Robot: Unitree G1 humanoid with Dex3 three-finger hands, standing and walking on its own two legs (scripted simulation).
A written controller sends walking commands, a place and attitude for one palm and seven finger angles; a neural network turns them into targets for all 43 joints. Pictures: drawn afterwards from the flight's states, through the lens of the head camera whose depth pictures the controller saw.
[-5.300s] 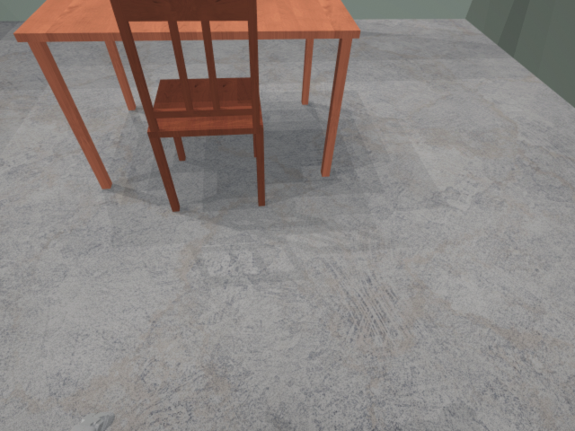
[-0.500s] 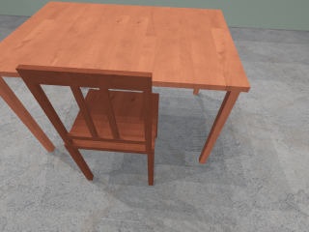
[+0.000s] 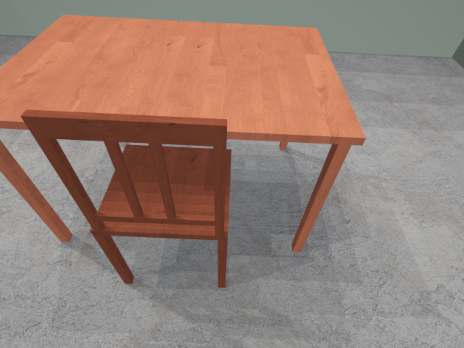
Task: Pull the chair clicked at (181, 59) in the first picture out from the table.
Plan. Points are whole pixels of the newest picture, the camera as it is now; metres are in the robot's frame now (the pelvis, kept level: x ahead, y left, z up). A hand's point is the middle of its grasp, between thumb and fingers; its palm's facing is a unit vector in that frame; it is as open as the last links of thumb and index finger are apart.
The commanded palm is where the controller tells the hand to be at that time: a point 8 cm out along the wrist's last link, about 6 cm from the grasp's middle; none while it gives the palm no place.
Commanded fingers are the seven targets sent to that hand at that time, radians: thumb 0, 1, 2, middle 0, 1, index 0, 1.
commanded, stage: look again from close up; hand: left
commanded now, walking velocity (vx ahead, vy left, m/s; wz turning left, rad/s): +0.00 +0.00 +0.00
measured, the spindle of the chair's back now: (126, 182) +0.50 +0.31 -0.09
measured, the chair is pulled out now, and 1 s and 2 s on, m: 0.00 0.00 0.00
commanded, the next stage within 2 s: shuffle to correct the standing spot in 1.38 s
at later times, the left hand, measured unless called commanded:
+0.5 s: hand out of the picture -0.02 +0.14 -0.17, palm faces +0.01 -0.98 -0.22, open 7.4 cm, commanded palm none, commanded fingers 0.00 0.90 0.90 -0.20 -0.30 -0.20 -0.30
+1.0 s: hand out of the picture -0.02 +0.12 -0.18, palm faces +0.03 -0.98 -0.19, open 7.4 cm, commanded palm none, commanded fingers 0.00 0.90 0.90 -0.20 -0.30 -0.20 -0.30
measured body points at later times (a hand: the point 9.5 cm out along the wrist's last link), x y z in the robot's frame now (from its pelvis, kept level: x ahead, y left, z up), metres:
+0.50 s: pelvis -0.02 -0.03 -0.01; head -0.02 -0.05 +0.44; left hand -0.02 +0.19 -0.16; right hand -0.03 -0.25 -0.18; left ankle -0.03 +0.10 -0.74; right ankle -0.02 -0.16 -0.74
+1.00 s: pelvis -0.01 -0.05 +0.00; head +0.00 -0.06 +0.45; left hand -0.02 +0.17 -0.16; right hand -0.02 -0.26 -0.17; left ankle -0.03 +0.10 -0.74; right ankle -0.02 -0.16 -0.74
